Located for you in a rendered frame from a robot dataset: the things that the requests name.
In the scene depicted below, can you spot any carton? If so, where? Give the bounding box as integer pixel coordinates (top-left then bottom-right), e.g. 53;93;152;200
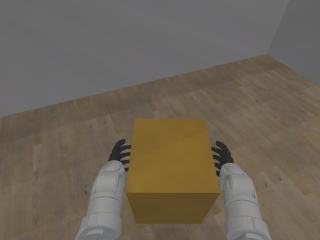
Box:
126;118;220;224

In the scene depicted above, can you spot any robot right hand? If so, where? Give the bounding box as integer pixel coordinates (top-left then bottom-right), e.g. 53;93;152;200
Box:
211;141;234;177

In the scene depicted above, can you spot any right robot forearm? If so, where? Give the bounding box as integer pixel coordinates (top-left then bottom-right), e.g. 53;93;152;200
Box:
219;163;272;240

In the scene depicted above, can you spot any left robot forearm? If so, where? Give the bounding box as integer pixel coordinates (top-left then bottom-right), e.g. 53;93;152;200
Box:
75;160;126;240

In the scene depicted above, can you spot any robot left hand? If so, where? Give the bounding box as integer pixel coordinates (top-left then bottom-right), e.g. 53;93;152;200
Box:
108;139;132;172

